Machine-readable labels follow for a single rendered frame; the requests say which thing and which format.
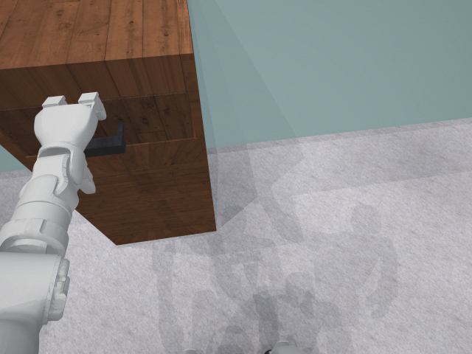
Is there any drawer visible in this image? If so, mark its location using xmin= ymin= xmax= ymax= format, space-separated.
xmin=0 ymin=91 xmax=194 ymax=156

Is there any cabinet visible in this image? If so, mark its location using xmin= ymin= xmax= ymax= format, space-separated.
xmin=0 ymin=0 xmax=217 ymax=246

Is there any left robot forearm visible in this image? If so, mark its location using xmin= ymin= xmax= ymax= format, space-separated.
xmin=0 ymin=142 xmax=86 ymax=258

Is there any left robot upper arm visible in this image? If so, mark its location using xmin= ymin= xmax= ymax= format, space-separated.
xmin=0 ymin=251 xmax=70 ymax=354

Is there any right robot shin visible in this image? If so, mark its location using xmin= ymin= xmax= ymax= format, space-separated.
xmin=271 ymin=341 xmax=290 ymax=351

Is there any robot left hand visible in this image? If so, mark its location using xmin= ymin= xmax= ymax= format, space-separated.
xmin=34 ymin=92 xmax=106 ymax=194

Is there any handle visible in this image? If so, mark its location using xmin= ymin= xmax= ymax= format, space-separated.
xmin=83 ymin=122 xmax=126 ymax=158

